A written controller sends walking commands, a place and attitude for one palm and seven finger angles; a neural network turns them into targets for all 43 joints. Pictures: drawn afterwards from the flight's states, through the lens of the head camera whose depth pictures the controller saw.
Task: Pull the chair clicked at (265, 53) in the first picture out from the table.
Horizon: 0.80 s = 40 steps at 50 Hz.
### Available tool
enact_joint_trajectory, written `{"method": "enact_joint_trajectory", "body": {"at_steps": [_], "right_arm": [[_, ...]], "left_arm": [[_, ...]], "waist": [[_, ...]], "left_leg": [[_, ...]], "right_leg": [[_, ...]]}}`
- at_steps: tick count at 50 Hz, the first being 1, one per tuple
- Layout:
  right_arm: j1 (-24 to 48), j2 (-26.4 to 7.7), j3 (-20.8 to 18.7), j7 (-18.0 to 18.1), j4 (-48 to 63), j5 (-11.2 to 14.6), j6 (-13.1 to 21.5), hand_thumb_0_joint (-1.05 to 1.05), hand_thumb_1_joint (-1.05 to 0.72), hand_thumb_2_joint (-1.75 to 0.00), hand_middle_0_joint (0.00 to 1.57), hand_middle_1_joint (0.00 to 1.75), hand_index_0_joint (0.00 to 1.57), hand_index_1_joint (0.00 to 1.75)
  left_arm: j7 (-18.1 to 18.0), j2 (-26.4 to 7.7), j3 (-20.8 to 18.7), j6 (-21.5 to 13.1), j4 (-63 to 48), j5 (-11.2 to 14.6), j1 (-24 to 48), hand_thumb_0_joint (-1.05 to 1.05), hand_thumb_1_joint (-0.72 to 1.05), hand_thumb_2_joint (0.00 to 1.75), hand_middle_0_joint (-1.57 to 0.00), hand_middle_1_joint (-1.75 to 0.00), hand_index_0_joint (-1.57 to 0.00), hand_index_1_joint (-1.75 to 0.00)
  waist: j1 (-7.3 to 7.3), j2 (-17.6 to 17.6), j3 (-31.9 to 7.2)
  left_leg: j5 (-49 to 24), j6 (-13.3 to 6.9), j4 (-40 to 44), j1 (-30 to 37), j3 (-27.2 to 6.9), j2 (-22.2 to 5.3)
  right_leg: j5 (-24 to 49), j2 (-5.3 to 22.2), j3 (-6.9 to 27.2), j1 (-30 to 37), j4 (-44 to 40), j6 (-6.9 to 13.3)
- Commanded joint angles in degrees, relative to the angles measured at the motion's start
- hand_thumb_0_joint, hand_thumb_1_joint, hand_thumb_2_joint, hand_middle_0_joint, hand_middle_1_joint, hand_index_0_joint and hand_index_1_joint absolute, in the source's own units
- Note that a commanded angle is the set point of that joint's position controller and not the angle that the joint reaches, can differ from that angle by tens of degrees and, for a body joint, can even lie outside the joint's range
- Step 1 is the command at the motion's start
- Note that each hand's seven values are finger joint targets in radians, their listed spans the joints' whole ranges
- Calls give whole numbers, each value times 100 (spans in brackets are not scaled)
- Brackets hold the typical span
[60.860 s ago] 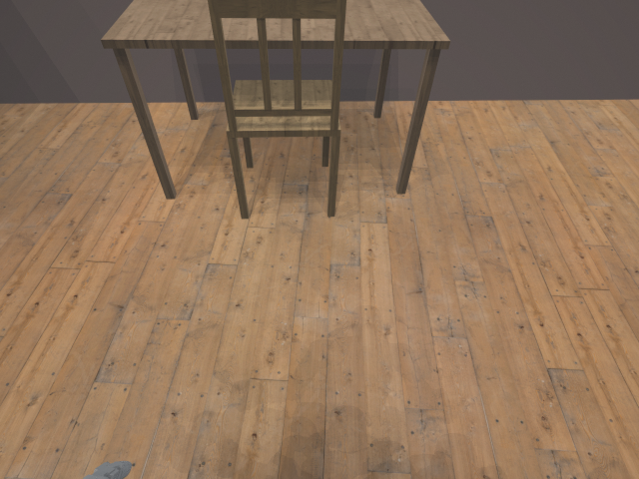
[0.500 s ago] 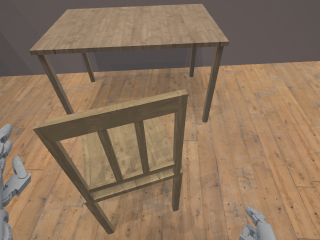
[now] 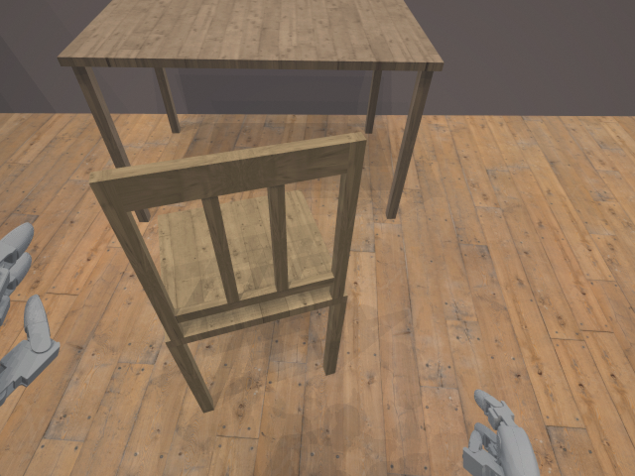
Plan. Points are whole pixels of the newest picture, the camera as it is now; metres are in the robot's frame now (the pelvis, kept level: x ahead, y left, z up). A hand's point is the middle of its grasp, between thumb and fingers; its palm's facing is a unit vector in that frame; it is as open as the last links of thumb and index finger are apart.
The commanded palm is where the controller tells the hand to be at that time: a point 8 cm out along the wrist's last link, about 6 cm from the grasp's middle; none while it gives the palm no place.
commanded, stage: stop stepping back and stand still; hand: left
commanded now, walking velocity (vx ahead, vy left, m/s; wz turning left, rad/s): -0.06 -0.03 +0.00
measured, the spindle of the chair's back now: (222, 253) +0.50 +0.20 -0.07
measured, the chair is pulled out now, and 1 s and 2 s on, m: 0.63 0.63 0.63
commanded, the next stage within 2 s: let the arm hang, fingers relaxed in 0.66 s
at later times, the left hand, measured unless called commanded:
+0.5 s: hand out of the picture +0.12 +0.27 +0.16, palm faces +0.47 -0.80 -0.39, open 7.4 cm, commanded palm +0.05 +0.31 +0.19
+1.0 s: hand out of the picture +0.03 +0.15 -0.14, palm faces +0.06 -0.99 -0.13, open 7.4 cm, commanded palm none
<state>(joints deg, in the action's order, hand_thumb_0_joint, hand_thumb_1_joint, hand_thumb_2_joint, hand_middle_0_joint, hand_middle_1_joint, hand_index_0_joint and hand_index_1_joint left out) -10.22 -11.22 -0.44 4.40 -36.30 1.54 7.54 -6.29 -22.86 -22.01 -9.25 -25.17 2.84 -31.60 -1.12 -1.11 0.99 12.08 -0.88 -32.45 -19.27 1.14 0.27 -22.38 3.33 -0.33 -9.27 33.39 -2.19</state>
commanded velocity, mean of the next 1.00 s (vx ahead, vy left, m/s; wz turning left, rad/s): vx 0.09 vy -0.01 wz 0.00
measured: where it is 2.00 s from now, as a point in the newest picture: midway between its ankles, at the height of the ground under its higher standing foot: outside the picture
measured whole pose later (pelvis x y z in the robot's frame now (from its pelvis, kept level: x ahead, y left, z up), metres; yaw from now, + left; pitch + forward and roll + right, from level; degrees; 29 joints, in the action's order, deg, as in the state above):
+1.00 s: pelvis -0.07 +0.00 +0.00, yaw +3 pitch +0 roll +1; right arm -11.8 -11.4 0.1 0.1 -47.5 -1.6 0.8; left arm 0.0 -7.5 -0.4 4.2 36.7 -1.4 -16.9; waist -1.8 -1.9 0.6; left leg 15.2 -0.9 -33.2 -17.7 -1.1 2.2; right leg -19.7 2.9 -5.1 -15.1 35.1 0.5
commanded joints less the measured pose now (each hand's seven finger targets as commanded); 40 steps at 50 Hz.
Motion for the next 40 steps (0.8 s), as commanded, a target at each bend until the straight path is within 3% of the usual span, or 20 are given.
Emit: {"method": "enact_joint_trajectory", "body": {"at_steps": [1, 4, 6, 9, 12, 14, 16, 18, 19, 20, 21, 23, 24, 27, 29, 32, 34, 37, 38, 40], "right_arm": [[359, -693, -181, 22, 893, -76, 443, 0, -90, -90, 20, 30, 20, 30], [349, -696, -180, -5, 935, 8, 483, 0, -90, -90, 20, 30, 20, 30], [334, -704, -211, -13, 986, 14, 385, 0, -90, -90, 20, 30, 20, 30], [281, -673, -234, 30, 988, 3, 190, 0, -90, -90, 20, 30, 20, 30], [17, -681, -246, 99, 769, -1, 73, 0, -90, -90, 20, 30, 20, 30], [48, -752, -192, 41, 654, -47, 16, 0, -90, -90, 20, 30, 20, 30], [189, -669, -79, 63, 710, -49, 73, 0, -90, -90, 20, 30, 20, 30], [311, -731, -102, 181, 774, -40, 165, 0, -90, -90, 20, 30, 20, 30], [250, -839, -153, 218, 812, -74, 239, 0, -90, -90, 20, 30, 20, 30], [161, -922, -183, 212, 895, -63, 295, 0, -90, -90, 20, 30, 20, 30], [177, -756, -179, 190, 933, -68, 318, 0, -90, -90, 20, 30, 20, 30], [301, -613, -183, 121, 838, -106, 348, 0, -90, -90, 20, 30, 20, 30], [352, -606, -174, 61, 862, -127, 366, 0, -90, -90, 20, 30, 20, 30], [157, -653, -157, -20, 781, -52, 462, 0, -90, -90, 20, 30, 20, 30], [75, -666, -164, -22, 729, -72, 447, 0, -90, -90, 20, 30, 20, 30], [-36, -688, -174, 34, 642, -122, 435, 0, -90, -90, 20, 30, 20, 30], [-58, -736, -253, 26, 621, -37, 360, 0, -90, -90, 20, 30, 20, 30], [87, -718, -182, 65, 595, -38, 338, 0, -90, -90, 20, 30, 20, 30], [-258, -952, -343, -474, -473, -205, 255, 0, -90, -90, 20, 30, 20, 30], [-204, -790, -285, -423, -394, -204, -191, 0, -90, -90, 20, 30, 20, 30]], "left_arm": [[-298, -1443, -1129, -494, -2313, 23, 369, 0, 90, 90, -20, -30, -20, -30], [-332, -1263, -1096, -521, -2191, 24, -67, 0, 90, 90, -20, -30, -20, -30], [-321, -1102, -1020, -469, -1724, 31, -339, 0, 90, 90, -20, -30, -20, -30], [-296, -1136, -1034, -383, -1261, 46, -240, 0, 90, 90, -20, -30, -20, -30], [-339, -1170, -888, -319, -901, 78, 133, 0, 90, 90, -20, -30, -20, -30], [-324, -1098, -678, -307, -916, 5, 816, 0, 90, 90, -20, -30, -20, -30], [-342, -1045, -524, -333, -787, -51, 1323, 0, 90, 90, -20, -30, -20, -30], [-372, -1007, -397, -363, -872, -119, 1584, 0, 90, 90, -20, -30, -20, -30], [-405, -967, -418, -422, -1088, -143, 1470, 0, 90, 90, -20, -30, -20, -30], [-435, -971, -498, -494, -1457, -154, 1303, 0, 90, 90, -20, -30, -20, -30], [-442, -1118, -633, -519, -1645, -229, 1145, 0, 90, 90, -20, -30, -20, -30], [-437, -1344, -962, -546, -1653, -181, 630, 0, 90, 90, -20, -30, -20, -30], [-424, -1375, -992, -520, -1900, -189, 594, 0, 90, 90, -20, -30, -20, -30], [-395, -1463, -1128, -583, -1930, -165, 18, 0, 90, 90, -20, -30, -20, -30], [-359, -1349, -1141, -620, -1682, -94, -271, 0, 90, 90, -20, -30, -20, -30], [-340, -1337, -1246, -613, -1029, 6, -75, 0, 90, 90, -20, -30, -20, -30], [-318, -1080, -964, -492, -809, 65, 47, 0, 90, 90, -20, -30, -20, -30], [-317, -1027, -821, -440, -599, 71, 128, 0, 90, 90, -20, -30, -20, -30], [475, 605, 1509, 550, 2864, -618, 450, 0, 90, 90, -20, -30, -20, -30], [608, 957, 1587, 1034, 3028, -498, 421, 0, 90, 90, -20, -30, -20, -30]], "waist": [[96, 1736, -603], [82, 1544, -450], [52, 1306, -252], [32, 876, -192], [-25, -724, -86], [-108, -1236, -103], [-167, -962, 80], [-128, -66, 437], [-91, 798, 484], [-45, 1791, 409], [6, 1931, 237], [21, 1953, -237], [26, 1716, -31], [154, 1120, -253], [89, 712, -443], [-81, 399, -329], [-109, -412, -340], [-89, -214, -276], [-320, 58, -138], [12, 414, -235]], "left_leg": [[-1596, -327, 1271, 959, -1254, -1171], [1145, -178, 1371, 159, -912, -767], [2005, -10, 1356, -124, -724, -497], [2201, 69, 753, -41, -381, -217], [1286, 131, -1963, 441, -72, 100], [876, 47, -2627, 279, -279, -88], [1174, -95, -1324, 530, -253, -304], [1607, -113, 235, 454, -187, -164], [2236, -276, 1246, 319, -923, -434], [2610, -588, 2072, 471, -2340, -1291], [2126, -902, 2240, 434, -2700, -1713], [2606, -958, 2359, -133, -2811, -1672], [2366, -948, 2342, -621, -2556, -1595], [1212, -569, 1482, -659, -1166, -1105], [1090, -328, 942, -493, -914, -812], [1381, -148, 432, -412, -580, -374], [1047, -86, -37, 180, -361, -206], [157, -140, 572, 611, -495, -361], [-1715, -176, -215, 305, -819, -521], [-1610, -319, 489, -208, -991, -757]], "right_leg": [[90, -114, -124, -184, -642, 136], [532, -159, -69, 317, -1282, 222], [-31, -230, -79, 49, -1365, 354], [-1072, -89, 134, -651, -1659, 557], [-2046, 1041, 1409, -2164, -2421, 1232], [-1468, 1509, 1290, -2251, -2294, 1350], [-1531, 1123, 450, -2286, -1809, 866], [-1792, 581, 217, -2137, -1037, 631], [-1440, 212, 173, -1888, -277, 518], [-823, -200, -111, -2076, 868, 306], [-635, -233, -142, -2048, 1761, 239], [-477, -90, 137, -1482, 2389, 226], [-334, -25, 147, -1133, 2141, 235], [339, -121, -358, 103, -186, 182], [603, -144, -281, 487, -1161, 288], [574, 480, 796, -24, -1476, 724], [-210, 678, 1248, -714, -1818, 800], [841, 490, 735, -671, -1509, 594], [2513, 461, -43, -1272, 61, 507], [1447, 83, -283, -778, 171, 295]]}}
